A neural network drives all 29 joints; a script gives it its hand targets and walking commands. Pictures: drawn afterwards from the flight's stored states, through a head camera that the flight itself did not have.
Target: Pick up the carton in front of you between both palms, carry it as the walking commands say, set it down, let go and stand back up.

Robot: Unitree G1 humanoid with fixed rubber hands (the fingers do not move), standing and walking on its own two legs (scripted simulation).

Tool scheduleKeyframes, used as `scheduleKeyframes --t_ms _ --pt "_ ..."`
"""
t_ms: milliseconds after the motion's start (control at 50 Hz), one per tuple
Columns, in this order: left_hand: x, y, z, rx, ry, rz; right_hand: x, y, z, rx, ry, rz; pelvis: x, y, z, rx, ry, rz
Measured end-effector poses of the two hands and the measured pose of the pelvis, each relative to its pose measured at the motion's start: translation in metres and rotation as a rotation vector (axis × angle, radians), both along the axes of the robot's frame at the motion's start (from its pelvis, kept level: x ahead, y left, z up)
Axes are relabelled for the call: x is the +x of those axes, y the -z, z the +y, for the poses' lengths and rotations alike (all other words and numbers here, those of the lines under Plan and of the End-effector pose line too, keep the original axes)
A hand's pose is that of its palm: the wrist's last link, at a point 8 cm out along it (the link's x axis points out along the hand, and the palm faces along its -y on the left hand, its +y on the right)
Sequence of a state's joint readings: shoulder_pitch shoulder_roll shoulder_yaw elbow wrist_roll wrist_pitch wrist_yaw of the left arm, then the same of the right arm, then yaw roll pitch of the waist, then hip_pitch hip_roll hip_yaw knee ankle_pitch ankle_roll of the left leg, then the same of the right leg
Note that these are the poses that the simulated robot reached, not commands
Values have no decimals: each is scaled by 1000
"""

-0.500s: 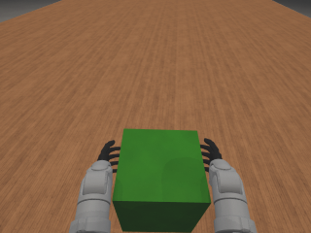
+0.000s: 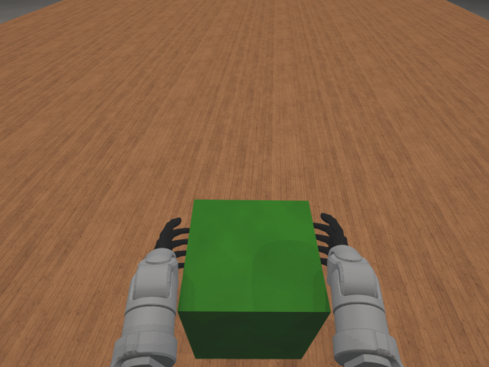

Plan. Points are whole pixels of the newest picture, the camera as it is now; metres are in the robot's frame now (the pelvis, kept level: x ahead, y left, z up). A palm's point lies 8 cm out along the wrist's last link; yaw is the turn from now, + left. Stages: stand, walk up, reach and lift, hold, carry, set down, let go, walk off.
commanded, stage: set down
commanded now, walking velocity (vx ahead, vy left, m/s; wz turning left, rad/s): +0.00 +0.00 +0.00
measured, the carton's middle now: (250, 282) +0.29 +0.00 -0.04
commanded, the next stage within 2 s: none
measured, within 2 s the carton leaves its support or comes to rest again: neither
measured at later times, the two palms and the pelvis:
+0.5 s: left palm (181, 291) +0.34 +0.15 -0.16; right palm (313, 292) +0.33 -0.15 -0.15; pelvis -0.04 +0.00 -0.08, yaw +1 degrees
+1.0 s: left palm (190, 303) +0.38 +0.15 -0.31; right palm (300, 308) +0.37 -0.15 -0.29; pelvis -0.07 +0.01 -0.22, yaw -1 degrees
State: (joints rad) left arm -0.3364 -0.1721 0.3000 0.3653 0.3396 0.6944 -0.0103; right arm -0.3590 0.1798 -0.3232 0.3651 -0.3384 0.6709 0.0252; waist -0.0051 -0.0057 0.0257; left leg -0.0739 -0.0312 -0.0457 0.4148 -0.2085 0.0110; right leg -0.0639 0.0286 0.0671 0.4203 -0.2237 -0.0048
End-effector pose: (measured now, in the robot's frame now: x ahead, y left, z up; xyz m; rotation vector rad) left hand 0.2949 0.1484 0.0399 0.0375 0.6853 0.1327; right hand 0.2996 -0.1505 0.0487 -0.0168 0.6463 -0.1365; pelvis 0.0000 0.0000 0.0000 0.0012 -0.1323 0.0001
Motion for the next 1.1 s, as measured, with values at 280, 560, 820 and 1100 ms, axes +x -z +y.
scheduleKeyframes --t_ms 280,560,820,1100 --pt "27 103 0 1 28 39 22 100 0 -3 27 38 -15 21 -1 -4 -6 287" --pt "50 212 2 -36 25 -42 37 209 2 42 80 -44 -44 95 -1 -13 -11 666" --pt "75 284 3 -40 41 -7 56 280 3 44 104 -10 -59 166 3 -20 -5 817" --pt "94 380 3 -33 69 3 69 375 3 40 122 -2 -72 241 7 -28 4 916"
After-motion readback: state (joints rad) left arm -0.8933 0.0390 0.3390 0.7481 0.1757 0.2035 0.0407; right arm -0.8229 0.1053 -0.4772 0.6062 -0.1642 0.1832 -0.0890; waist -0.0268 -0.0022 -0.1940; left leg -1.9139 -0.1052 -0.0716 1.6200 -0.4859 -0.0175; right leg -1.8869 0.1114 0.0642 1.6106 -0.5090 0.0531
